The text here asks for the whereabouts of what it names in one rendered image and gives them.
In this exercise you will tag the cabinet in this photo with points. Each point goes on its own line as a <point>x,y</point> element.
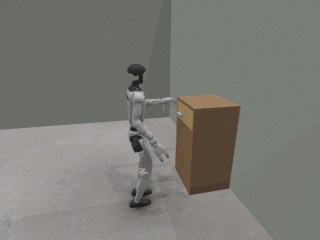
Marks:
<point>204,155</point>

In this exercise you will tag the robot left hand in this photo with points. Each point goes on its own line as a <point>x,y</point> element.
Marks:
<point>169,100</point>

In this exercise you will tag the robot right forearm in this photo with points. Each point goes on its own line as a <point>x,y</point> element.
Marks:
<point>142,130</point>

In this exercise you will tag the robot left forearm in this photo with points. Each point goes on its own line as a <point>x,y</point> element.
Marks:
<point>154,102</point>

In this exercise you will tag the handle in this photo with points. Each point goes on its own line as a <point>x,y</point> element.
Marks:
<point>180,114</point>

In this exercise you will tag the robot right hand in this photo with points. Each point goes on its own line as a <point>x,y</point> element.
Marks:
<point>158,150</point>

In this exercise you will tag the robot right upper arm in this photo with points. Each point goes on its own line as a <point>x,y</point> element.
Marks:
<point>138,101</point>

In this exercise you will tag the humanoid robot head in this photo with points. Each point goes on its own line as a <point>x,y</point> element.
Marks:
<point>136,69</point>

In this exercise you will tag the robot right thigh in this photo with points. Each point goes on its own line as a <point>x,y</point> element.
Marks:
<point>140,146</point>

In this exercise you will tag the drawer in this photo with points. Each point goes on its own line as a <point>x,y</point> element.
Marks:
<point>188,119</point>

